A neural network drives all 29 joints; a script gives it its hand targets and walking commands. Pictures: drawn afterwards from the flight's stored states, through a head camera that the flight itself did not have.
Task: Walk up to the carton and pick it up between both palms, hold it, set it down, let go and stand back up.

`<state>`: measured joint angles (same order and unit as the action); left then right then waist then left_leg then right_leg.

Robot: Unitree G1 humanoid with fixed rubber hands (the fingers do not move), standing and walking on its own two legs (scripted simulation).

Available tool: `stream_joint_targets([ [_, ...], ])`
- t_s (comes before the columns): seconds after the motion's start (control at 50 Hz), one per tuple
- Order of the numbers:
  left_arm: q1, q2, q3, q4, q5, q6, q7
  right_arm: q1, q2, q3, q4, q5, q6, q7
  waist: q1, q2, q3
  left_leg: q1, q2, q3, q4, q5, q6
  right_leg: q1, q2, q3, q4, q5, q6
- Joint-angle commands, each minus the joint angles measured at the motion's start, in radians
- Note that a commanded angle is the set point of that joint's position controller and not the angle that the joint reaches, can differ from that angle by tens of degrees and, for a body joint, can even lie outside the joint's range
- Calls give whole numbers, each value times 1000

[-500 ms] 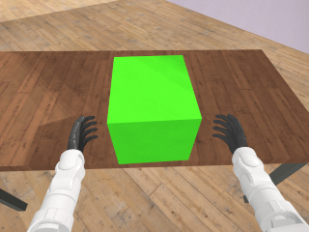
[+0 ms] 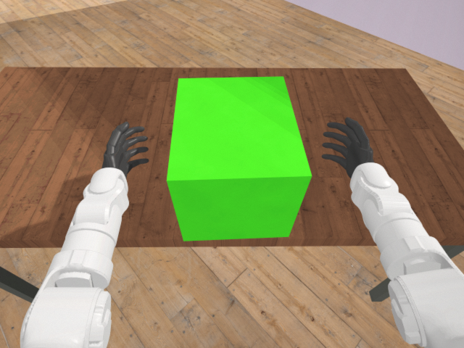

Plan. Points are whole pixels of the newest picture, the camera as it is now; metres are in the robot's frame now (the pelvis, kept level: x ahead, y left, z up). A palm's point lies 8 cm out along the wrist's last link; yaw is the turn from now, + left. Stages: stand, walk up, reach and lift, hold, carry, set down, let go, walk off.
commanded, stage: reach and lift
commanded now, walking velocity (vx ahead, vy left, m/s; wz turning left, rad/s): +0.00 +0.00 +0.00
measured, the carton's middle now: (233, 158) +0.49 +0.05 +0.00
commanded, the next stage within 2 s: none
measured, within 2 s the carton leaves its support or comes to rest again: neither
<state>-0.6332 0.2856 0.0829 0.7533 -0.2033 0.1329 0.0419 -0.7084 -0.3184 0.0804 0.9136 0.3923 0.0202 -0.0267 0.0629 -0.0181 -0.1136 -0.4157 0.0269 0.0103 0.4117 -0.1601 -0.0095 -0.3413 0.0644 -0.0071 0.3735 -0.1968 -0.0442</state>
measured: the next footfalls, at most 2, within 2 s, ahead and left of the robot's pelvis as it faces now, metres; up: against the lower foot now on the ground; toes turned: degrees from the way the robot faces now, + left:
none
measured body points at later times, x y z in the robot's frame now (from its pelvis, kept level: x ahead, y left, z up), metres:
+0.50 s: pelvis +0.00 +0.00 +0.00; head +0.05 +0.01 +0.44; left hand +0.45 +0.26 +0.13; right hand +0.49 -0.16 +0.14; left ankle +0.02 +0.12 -0.74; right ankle -0.02 -0.09 -0.74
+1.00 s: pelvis +0.00 +0.00 -0.01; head +0.09 +0.01 +0.43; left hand +0.45 +0.25 +0.05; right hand +0.49 -0.15 +0.06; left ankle +0.02 +0.12 -0.74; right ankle -0.02 -0.09 -0.74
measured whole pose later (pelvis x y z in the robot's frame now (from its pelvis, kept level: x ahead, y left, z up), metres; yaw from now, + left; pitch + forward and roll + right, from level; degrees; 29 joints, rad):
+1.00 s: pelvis +0.00 +0.00 -0.01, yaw +1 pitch +24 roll -1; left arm -1.01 0.31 0.00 1.35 -0.27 -0.16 0.04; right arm -1.02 -0.28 0.04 1.29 0.34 -0.11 -0.02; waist 0.06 -0.03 -0.26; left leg -0.76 0.03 -0.01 0.49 -0.15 -0.02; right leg -0.69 0.07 -0.04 0.46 -0.20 -0.05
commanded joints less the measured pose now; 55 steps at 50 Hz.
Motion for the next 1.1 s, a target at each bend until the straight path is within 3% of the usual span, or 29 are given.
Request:
stream_joint_targets([
  [0.0, -522, 184, 36, -192, -4, -44, 4, -522, -209, -64, -175, 1, -41, -4, 5, 31, -587, 365, -10, 8, 48, 385, -10, 100, -26, 0, -16, 335, 75],
  [0.44, -933, 260, -35, 119, -72, -61, 19, -902, -250, -45, 58, 28, 9, -15, 18, 24, -792, 270, -7, 9, 84, 425, -36, 70, -26, -23, 40, 474, 99],
  [0.6, -997, 263, -66, 256, -86, -93, 14, -953, -244, -39, 151, 21, 7, -8, 15, 15, -822, 227, -5, 8, 91, 423, -38, 48, -31, -28, 53, 489, 99],
  [0.78, -920, 233, -57, 368, -48, -241, -18, -858, -189, -27, 198, -5, -98, -1, 15, 11, -804, 127, -10, 16, 82, 407, -36, 69, -48, -23, 74, 502, 102],
  [0.96, -961, 205, -69, 362, -67, -375, -2, -862, -183, -82, 146, -63, -208, 4, 6, 55, -975, 158, 1, 20, 159, 455, -59, -81, -40, -50, 117, 467, 91],
  [1.08, -939, 192, -59, 413, -57, -431, -1, -836, -178, -96, 180, -86, -261, 3, 1, 46, -1033, 138, 3, 23, 203, 471, -62, -127, -35, -58, 156, 477, 96],
])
